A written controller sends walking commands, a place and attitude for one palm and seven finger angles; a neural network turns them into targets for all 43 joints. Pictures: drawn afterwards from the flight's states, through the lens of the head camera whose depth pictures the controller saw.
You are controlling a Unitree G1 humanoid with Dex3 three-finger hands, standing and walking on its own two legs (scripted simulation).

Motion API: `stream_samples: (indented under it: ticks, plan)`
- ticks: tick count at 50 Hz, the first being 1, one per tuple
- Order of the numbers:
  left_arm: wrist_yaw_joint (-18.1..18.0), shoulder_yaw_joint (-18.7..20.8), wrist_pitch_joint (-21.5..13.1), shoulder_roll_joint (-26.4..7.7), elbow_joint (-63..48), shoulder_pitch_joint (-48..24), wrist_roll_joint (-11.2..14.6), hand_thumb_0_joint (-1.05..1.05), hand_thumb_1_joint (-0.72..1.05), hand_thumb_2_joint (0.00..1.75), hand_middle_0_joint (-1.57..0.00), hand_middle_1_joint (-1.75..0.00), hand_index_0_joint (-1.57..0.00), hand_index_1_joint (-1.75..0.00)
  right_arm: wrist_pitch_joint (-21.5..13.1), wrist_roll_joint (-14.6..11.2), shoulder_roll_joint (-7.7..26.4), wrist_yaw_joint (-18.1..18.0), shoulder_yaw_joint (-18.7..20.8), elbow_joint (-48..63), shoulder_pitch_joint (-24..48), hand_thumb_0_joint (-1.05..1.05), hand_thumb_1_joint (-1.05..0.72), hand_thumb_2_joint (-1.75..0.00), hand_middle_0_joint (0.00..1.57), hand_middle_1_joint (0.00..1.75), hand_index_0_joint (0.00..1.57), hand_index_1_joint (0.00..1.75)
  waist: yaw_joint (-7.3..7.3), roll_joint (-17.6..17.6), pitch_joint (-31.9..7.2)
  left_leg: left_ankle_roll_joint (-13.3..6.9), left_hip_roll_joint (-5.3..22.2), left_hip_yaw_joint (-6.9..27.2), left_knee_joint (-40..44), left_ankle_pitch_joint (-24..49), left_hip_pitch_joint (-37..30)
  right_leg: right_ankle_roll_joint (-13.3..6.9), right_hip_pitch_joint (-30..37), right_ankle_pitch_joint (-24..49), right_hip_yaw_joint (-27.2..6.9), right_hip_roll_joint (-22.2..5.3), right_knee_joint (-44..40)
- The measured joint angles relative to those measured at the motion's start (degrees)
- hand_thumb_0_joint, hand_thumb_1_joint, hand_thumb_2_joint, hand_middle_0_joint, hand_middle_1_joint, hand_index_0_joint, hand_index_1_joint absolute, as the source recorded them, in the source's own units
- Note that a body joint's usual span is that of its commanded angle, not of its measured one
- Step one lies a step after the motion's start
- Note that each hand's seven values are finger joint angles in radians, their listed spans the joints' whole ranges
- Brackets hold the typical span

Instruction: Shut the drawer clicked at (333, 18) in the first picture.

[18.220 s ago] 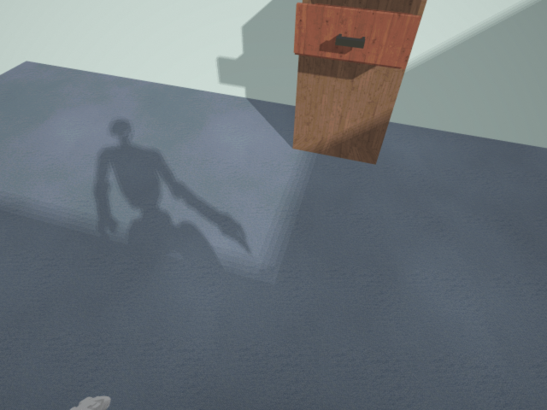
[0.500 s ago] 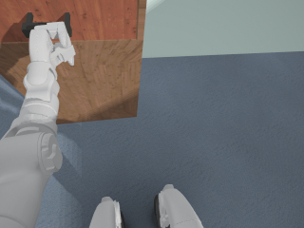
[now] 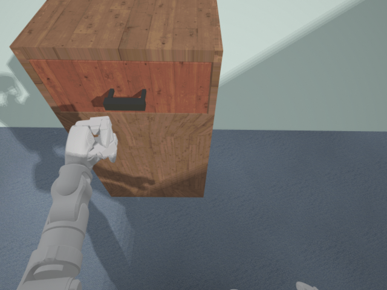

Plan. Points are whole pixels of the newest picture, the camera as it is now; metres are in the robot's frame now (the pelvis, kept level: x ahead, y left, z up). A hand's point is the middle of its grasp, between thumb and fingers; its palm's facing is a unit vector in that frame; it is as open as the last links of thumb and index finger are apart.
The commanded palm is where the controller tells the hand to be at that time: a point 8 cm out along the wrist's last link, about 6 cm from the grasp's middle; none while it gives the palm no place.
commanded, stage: draw the hand back to the body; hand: left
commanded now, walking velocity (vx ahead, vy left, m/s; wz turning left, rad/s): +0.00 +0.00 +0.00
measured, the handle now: (126, 98) +0.58 +0.18 +0.02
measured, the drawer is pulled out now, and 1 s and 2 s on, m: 0.00 0.00 0.00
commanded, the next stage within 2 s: step back with the hand held close in 0.98 s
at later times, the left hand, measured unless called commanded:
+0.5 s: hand (46, 200) +0.24 +0.22 +0.15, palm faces +0.30 -0.91 -0.28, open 3.3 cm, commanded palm +0.20 +0.26 +0.17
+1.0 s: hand out of the picture +0.15 +0.24 +0.20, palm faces +0.45 -0.81 -0.38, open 3.3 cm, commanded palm +0.10 +0.28 +0.21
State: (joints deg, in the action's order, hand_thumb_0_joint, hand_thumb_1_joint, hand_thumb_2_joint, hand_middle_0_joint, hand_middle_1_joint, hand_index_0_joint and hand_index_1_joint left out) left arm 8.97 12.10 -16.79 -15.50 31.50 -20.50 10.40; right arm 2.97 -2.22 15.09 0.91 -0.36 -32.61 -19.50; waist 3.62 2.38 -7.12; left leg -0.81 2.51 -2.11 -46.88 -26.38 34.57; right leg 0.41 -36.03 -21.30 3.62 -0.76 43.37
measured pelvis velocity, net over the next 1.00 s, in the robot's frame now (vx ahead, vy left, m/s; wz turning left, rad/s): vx -0.02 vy -0.01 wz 0.02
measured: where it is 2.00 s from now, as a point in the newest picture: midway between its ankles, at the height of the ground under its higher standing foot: outside the picture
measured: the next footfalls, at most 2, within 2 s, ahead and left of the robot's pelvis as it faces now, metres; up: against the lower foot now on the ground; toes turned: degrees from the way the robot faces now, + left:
none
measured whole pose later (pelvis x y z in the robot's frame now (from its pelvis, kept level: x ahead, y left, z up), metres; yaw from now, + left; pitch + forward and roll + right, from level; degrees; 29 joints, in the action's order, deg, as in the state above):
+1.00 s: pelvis -0.02 -0.01 +0.04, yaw +1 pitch -6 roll -1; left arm -6.5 15.9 -5.4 -17.7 -25.5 29.4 2.5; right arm -7.1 0.0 13.4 -4.7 -1.3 -36.6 -12.3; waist -4.6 4.3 1.1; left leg -0.5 1.1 -2.2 -24.9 -16.0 3.1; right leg 0.2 -4.9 -12.3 4.0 -1.1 23.1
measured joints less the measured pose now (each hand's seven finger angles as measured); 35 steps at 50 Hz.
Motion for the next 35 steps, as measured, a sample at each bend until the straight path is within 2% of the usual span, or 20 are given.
stream_samples:
  ticks: [6,9,12,15,19,25,35]
  plan:
    - [1.84,-1.47,2.81,0.74,-6.88,6.59,1.26,0.02,0.89,0.90,-1.40,-1.60,-1.40,-1.60,-1.76,-0.62,0.34,-1.19,-0.40,1.49,4.47,0.00,-0.91,-0.90,0.20,0.30,0.20,0.30,-1.59,0.08,0.86,0.00,-0.65,0.18,2.64,1.03,-5.85,-0.03,5.70,0.42,0.22,-0.54,-1.85]
    - [-3.11,-3.90,6.12,-0.04,-13.79,11.14,-2.45,0.02,0.90,0.90,-1.40,-1.60,-1.40,-1.60,-1.83,-0.59,-0.41,-2.38,-0.52,1.86,6.57,0.00,-0.91,-0.90,0.20,0.30,0.20,0.30,-2.86,-0.23,2.06,0.06,-1.03,-0.42,5.80,2.24,-10.42,0.06,9.63,1.18,-0.34,-0.77,-3.95]
    - [-7.66,-5.90,9.14,-0.23,-19.72,15.62,-4.71,0.02,0.89,0.90,-1.40,-1.60,-1.40,-1.60,-1.69,-0.48,-0.99,-3.61,-1.12,1.81,8.30,0.00,-0.91,-0.90,0.20,0.30,0.20,0.30,-3.99,-0.18,3.27,0.04,-1.39,-0.59,9.92,4.09,-15.28,0.02,14.21,2.60,-0.43,-0.93,-7.39]
    - [-10.49,-6.29,11.69,-0.20,-23.88,19.10,-6.02,0.02,0.89,0.90,-1.40,-1.60,-1.40,-1.60,-1.74,-0.18,-1.47,-4.46,-1.92,1.43,9.64,0.00,-0.91,-0.90,0.20,0.30,0.20,0.30,-4.98,-0.10,4.50,0.08,-1.62,-0.46,13.65,5.87,-19.50,-0.06,18.38,4.05,-0.23,-0.99,-10.75]
    - [-12.57,-5.75,13.91,-0.38,-29.46,23.69,-6.79,0.02,0.89,0.90,-1.40,-1.60,-1.40,-1.60,-2.57,0.50,-1.96,-4.93,-2.76,0.87,10.37,0.00,-0.90,-0.90,0.20,0.30,0.20,0.30,-6.02,0.18,5.85,0.20,-1.74,-0.17,17.79,7.81,-24.18,-0.12,23.17,5.78,0.15,-0.93,-14.78]
    - [-13.66,-4.44,14.83,-0.76,-37.64,30.67,-7.12,0.02,0.89,0.90,-1.40,-1.60,-1.40,-1.60,-4.06,1.41,-2.27,-4.83,-3.29,-0.25,10.09,0.01,-0.90,-0.90,0.20,0.30,0.20,0.30,-6.94,0.91,7.20,0.30,-1.77,0.07,21.72,9.65,-28.81,-0.15,28.00,7.60,0.48,-0.76,-18.91]
    - [-14.19,0.18,13.91,-2.00,-50.54,43.16,-7.14,0.02,0.89,0.90,-1.40,-1.60,-1.41,-1.60,-5.87,2.31,-2.31,-4.45,-2.38,-2.28,8.14,0.01,-0.90,-0.90,0.20,0.30,0.20,0.30,-7.06,1.52,7.58,0.42,-1.49,-0.14,23.29,10.33,-31.62,-0.23,30.86,8.52,0.32,-0.39,-20.80]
